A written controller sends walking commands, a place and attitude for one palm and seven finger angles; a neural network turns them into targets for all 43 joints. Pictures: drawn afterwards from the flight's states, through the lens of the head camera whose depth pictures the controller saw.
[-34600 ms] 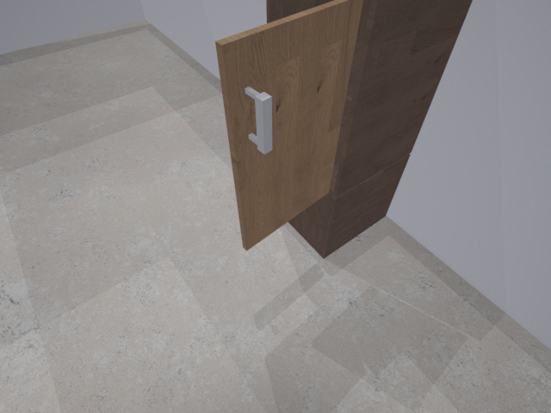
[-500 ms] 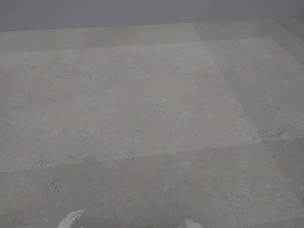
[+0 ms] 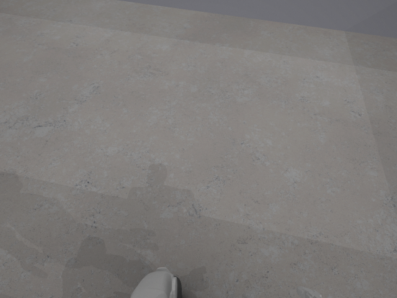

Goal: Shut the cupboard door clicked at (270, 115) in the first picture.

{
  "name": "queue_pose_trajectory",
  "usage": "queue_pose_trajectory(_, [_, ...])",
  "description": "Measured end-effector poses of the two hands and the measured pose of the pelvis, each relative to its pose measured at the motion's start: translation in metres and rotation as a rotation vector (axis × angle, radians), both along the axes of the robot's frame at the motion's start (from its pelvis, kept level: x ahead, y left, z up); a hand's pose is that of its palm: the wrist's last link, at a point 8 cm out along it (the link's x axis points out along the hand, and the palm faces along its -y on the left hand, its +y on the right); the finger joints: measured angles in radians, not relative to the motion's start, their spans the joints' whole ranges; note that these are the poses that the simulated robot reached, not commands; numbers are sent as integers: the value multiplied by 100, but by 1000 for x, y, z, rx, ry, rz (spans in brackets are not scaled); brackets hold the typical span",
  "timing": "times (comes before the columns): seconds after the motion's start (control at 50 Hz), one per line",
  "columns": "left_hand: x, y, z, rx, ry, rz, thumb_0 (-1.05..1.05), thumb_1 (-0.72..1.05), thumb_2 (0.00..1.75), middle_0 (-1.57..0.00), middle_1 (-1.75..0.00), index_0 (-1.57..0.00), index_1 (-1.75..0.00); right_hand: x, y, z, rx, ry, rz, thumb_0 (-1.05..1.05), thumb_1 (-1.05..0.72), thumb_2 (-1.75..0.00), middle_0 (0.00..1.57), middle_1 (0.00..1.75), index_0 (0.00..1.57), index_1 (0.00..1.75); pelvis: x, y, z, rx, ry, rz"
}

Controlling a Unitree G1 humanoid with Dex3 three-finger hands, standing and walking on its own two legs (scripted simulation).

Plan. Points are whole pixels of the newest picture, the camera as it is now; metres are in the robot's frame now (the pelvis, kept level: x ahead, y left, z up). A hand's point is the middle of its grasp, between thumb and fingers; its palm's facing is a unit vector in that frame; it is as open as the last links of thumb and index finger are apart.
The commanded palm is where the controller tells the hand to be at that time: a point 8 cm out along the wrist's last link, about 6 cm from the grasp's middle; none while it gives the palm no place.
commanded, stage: turn to face it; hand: left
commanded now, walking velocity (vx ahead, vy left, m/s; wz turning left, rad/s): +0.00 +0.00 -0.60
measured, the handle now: out of the picture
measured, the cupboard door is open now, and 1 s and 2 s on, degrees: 58 58 58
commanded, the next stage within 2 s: none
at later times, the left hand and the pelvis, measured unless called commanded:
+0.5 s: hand (126, 294) +0.14 +0.17 -0.17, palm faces -0.11 -0.97 -0.22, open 7.4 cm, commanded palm none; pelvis +0.08 -0.01 -0.01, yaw -12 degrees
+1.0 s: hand (146, 212) +0.32 +0.16 -0.15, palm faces -0.46 -0.86 -0.22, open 7.4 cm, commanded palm none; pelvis +0.11 +0.02 +0.01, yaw -30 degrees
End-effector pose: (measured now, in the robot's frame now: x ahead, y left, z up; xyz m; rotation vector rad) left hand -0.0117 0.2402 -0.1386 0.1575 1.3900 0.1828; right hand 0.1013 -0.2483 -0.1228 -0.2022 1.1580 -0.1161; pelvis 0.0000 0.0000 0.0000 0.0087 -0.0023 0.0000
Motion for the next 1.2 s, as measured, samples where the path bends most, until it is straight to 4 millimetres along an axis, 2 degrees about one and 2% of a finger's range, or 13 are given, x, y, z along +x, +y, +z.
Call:
queue_pose_trajectory(0.06, [-2, 15, -18, -5, 49, 36, 0, 92, 90, -21, -30, -20, -30, 55, 9, -3, -46, -110, 58, 0, -91, -90, 20, 29, 20, 30, 22, 15, -18, -33, 1, -2])
queue_pose_trajectory(0.1, [6, 22, -23, 6, 59, 43, 0, 91, 90, -21, -30, -20, -30, 75, 16, 2, -62, -145, 78, 0, -91, -90, 20, 29, 20, 30, 28, 17, -19, -20, -12, -8])
queue_pose_trajectory(0.18, [37, 24, -17, -2, 25, 33, 0, 91, 90, -20, -30, -20, -30, 91, 32, 12, -56, -160, 82, 0, -91, -90, 20, 29, 20, 30, 40, 21, -9, -19, -22, -27])
queue_pose_trajectory(0.26, [69, 15, -6, -30, -20, 2, 0, 91, 90, -20, -30, -20, -30, 88, 44, 13, -10, -133, 49, 0, -91, -90, 20, 29, 20, 30, 51, 20, 1, -31, -19, -55])
queue_pose_trajectory(0.36, [106, 0, 2, -40, -51, -57, 0, 91, 90, -20, -30, -20, -30, 66, 39, 2, 43, -76, -54, 0, -91, -90, 20, 30, 20, 30, 63, 11, 4, -33, -17, -114])
queue_pose_trajectory(0.48, [146, -17, 0, -5, -83, -153, 0, 91, 90, -20, -30, -20, -30, 23, 3, -25, 53, 15, -212, 0, -90, -90, 20, 30, 20, 30, 75, -7, -9, -8, -2, -195])
queue_pose_trajectory(0.56, [168, -21, 8, 7, -83, -204, 0, 91, 90, -21, -30, -20, -30, -3, -15, -18, 10, 85, -288, 0, -91, -90, 20, 29, 20, 30, 81, -7, -1, -3, 13, -243])
queue_pose_trajectory(0.64, [194, -19, 12, 8, -77, -273, 0, 91, 90, -21, -30, -20, -30, -17, -24, -2, -32, 89, -353, 1, -91, -90, 20, 29, 20, 30, 90, -5, 6, 8, 23, -290])
queue_pose_trajectory(0.8, [266, 0, -4, -11, -121, -392, 0, 91, 90, -21, -30, -20, -30, -22, -8, 9, -108, 32, -434, 0, -91, -90, 20, 29, 20, 30, 108, 19, -3, -15, 29, -389])
queue_pose_trajectory(0.88, [305, -4, 3, -22, -161, -470, 0, 91, 90, -20, -30, -20, -30, -35, 11, 16, -101, 40, -463, 0, -91, -90, 20, 29, 20, 30, 111, 24, 3, -31, 13, -446])
queue_pose_trajectory(1.04, [361, -51, 25, -56, -255, -625, 0, 91, 90, -20, -30, -20, -30, -77, 34, 11, -38, 86, -586, 0, -90, -90, 20, 30, 20, 30, 110, 22, 10, -48, 12, -554])
queue_pose_trajectory(1.14, [373, -95, 26, -57, -306, -735, 0, 91, 90, -20, -30, -20, -30, -113, 30, -11, 9, 105, -686, 0, -90, -90, 20, 30, 21, 30, 103, 6, -3, -25, 11, -619])
queue_pose_trajectory(1.2, [368, -112, 24, -52, -314, -779, 0, 91, 90, -20, -30, -20, -30, -130, 22, -21, 15, 133, -737, 0, -90, -90, 20, 30, 20, 30, 99, 3, -7, -25, 12, -653])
